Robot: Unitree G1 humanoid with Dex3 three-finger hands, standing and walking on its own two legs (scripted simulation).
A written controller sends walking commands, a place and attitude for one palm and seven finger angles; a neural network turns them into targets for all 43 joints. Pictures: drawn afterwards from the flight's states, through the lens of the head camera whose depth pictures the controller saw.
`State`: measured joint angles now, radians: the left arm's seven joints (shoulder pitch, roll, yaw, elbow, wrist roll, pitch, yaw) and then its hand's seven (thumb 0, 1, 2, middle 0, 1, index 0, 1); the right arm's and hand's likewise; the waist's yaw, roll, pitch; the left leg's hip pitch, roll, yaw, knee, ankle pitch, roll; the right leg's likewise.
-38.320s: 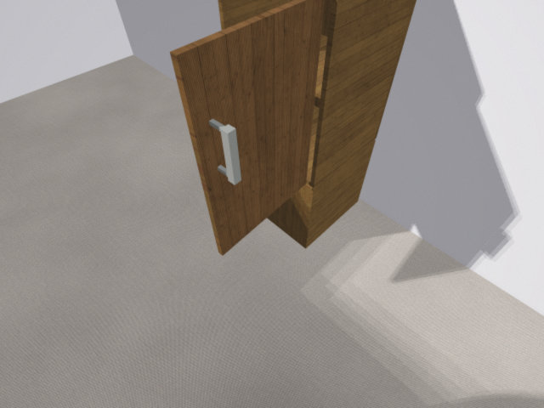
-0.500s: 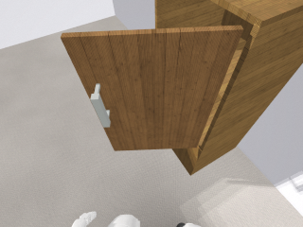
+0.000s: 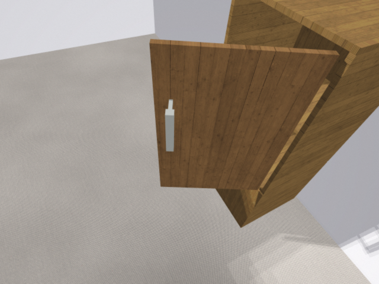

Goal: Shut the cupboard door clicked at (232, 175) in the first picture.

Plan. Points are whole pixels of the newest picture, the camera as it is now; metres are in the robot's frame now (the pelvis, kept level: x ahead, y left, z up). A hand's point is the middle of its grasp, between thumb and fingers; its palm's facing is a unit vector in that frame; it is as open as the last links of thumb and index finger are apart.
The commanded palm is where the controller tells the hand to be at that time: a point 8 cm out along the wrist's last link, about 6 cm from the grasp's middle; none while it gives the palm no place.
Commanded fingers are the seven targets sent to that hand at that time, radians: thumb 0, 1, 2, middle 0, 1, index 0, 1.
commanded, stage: come to a stop and stand still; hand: left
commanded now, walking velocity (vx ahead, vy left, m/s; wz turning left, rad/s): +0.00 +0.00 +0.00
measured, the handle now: (170, 126) +0.48 +0.10 +0.03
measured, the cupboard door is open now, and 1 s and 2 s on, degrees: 62 62 62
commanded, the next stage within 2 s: look again from close up in 0.66 s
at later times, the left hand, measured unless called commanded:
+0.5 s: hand out of the picture -0.06 +0.14 -0.18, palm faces +0.01 -0.99 -0.15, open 7.3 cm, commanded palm none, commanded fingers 0.00 0.90 0.90 -0.20 -0.30 -0.20 -0.30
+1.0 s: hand out of the picture -0.04 +0.15 -0.18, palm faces +0.03 -0.98 -0.18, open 7.4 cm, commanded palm none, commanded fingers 0.00 0.90 0.90 -0.20 -0.30 -0.20 -0.30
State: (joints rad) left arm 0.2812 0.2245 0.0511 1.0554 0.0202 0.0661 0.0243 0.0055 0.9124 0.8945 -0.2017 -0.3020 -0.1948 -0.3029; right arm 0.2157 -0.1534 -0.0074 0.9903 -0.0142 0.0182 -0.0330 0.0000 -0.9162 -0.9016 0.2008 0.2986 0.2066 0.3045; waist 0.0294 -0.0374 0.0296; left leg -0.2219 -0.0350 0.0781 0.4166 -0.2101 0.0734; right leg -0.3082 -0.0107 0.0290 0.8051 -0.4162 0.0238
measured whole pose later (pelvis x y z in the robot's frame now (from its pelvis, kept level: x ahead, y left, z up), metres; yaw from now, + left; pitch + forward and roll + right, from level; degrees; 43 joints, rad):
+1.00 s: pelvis -0.03 -0.01 -0.01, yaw +1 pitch -1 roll -1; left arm 0.35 0.12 -0.01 1.08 0.02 -0.03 0.05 0.00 0.91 0.89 -0.20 -0.30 -0.20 -0.30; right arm 0.28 -0.17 -0.01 1.05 -0.01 -0.01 -0.02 0.02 -0.93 -0.90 0.20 0.30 0.20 0.30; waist -0.01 0.01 0.00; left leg -0.29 -0.01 0.07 0.52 -0.22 0.05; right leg -0.14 0.02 -0.01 0.49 -0.34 -0.02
